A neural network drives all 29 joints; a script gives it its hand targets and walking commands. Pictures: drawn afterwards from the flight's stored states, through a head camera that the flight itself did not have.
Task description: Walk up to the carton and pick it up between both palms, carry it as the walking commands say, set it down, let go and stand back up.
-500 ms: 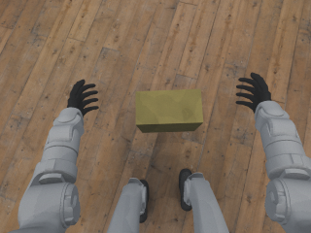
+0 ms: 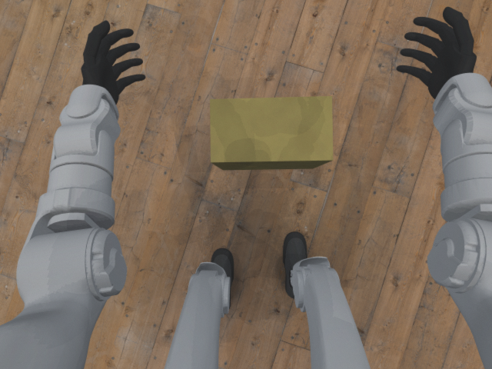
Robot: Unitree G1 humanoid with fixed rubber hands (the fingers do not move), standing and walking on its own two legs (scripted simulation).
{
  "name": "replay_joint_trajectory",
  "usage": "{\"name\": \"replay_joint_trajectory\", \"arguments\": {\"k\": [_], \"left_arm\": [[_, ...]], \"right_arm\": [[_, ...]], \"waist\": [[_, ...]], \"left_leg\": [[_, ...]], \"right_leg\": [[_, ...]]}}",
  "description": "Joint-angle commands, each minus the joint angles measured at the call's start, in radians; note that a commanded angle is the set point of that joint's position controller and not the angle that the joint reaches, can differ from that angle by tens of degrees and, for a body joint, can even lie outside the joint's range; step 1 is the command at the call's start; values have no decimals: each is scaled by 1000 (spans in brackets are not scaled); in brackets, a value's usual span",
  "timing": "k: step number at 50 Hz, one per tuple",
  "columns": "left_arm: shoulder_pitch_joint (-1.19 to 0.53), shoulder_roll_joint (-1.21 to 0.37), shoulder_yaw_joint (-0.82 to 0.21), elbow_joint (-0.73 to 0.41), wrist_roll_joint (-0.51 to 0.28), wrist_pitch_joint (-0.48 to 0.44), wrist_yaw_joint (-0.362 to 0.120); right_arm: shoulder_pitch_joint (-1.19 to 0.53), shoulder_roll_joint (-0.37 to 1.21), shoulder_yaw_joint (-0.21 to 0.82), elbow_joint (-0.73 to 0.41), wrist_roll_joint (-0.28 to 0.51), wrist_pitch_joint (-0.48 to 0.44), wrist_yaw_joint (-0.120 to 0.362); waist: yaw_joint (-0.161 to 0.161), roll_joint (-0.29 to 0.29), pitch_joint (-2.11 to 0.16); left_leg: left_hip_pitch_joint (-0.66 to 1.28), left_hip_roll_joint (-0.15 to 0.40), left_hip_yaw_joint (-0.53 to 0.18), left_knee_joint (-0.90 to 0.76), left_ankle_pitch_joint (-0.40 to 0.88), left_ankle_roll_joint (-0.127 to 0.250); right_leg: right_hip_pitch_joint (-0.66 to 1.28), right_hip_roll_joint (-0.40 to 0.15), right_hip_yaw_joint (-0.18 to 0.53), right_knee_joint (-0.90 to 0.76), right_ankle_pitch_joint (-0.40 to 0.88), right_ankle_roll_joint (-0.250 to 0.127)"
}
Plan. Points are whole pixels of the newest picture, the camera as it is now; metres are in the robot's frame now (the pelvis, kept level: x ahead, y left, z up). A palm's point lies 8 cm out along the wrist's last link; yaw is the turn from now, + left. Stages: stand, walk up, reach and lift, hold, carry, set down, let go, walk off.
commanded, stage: reach and lift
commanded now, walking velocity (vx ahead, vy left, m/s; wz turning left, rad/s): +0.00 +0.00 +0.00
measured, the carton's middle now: (268, 139) +0.51 -0.03 -0.52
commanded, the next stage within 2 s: none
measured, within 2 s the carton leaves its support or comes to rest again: neither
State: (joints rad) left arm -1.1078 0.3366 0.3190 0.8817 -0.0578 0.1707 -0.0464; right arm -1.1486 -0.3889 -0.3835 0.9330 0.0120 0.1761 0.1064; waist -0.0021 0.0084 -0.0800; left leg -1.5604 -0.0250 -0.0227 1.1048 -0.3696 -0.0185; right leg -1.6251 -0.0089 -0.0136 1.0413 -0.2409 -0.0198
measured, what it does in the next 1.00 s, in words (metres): lowers itself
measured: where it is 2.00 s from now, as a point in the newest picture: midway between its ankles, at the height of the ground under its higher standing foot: (258, 284)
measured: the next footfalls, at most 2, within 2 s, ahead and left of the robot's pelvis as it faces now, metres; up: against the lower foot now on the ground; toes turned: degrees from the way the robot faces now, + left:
none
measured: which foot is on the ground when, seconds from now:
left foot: down 0.00-1.00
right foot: down 0.00-1.00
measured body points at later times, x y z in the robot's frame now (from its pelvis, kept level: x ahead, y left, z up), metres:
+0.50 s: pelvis -0.03 +0.00 -0.14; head +0.31 -0.01 +0.15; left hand +0.52 +0.21 -0.26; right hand +0.52 -0.26 -0.26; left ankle +0.04 +0.13 -0.61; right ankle +0.09 -0.11 -0.61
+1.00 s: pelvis -0.04 +0.00 -0.25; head +0.33 -0.01 +0.00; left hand +0.52 +0.20 -0.42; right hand +0.52 -0.25 -0.42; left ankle +0.04 +0.13 -0.61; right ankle +0.09 -0.11 -0.61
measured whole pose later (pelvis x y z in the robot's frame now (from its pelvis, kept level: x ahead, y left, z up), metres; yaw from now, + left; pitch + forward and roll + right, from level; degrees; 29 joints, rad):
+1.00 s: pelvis -0.04 +0.00 -0.25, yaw +2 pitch +43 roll +2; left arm -1.38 0.40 0.19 0.99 -0.16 0.15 0.06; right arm -1.42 -0.49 -0.26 1.08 0.15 0.13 0.00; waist -0.02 0.01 0.25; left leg -2.23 -0.05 -0.01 2.11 -0.63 -0.04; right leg -2.33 0.00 0.01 2.04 -0.46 -0.02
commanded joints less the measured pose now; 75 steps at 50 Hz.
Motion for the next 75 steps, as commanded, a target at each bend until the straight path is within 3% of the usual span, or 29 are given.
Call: {"name": "replay_joint_trajectory", "arguments": {"k": [1,6,15,21,34,54,58,66,75], "left_arm": [[-177,124,25,-109,16,-18,-1],[-220,107,40,-99,32,-18,3],[-267,146,-1,-120,-13,1,39],[-327,170,-32,-158,-45,23,62],[-435,211,-47,-34,-74,6,77],[-530,223,-136,32,-122,-62,117],[-556,221,-168,58,-130,-76,123],[-572,217,-234,-3,-186,-78,148],[-549,196,-215,89,-172,-75,143]], "right_arm": [[-192,-140,-37,-102,-15,-25,13],[-230,-130,-48,-71,-20,-30,17],[-289,-193,-28,-75,3,-25,-13],[-339,-223,18,-107,47,-7,-28],[-456,-231,74,-26,85,-10,-72],[-538,-280,130,82,170,-100,-114],[-546,-296,140,106,200,-121,-116],[-525,-342,131,114,218,-137,-138],[-530,-291,172,151,241,-136,-119]], "waist": [[-8,-23,-968],[-6,-10,-891],[-24,-11,-1066],[-22,3,-1093],[-15,-50,-970],[-28,-31,-856],[-36,7,-796],[-84,26,-900],[-51,-3,-741]], "left_leg": [[163,-21,39,-88,304,-13],[69,-23,39,-2,227,-17],[-25,-42,59,250,183,-36],[-64,-41,78,379,112,-38],[-317,-26,89,604,-41,-17],[-333,1,60,873,2,-16],[-297,6,51,911,20,-18],[-191,-1,39,946,106,-31],[-276,0,34,926,36,-19]], "right_leg": [[871,29,34,74,496,15],[708,39,30,153,384,11],[576,60,11,398,332,10],[470,56,-7,514,232,11],[354,33,16,718,115,16],[168,-12,27,995,128,31],[82,-21,25,1031,114,31],[136,-28,1,1073,184,27],[36,-29,12,1050,77,31]]}}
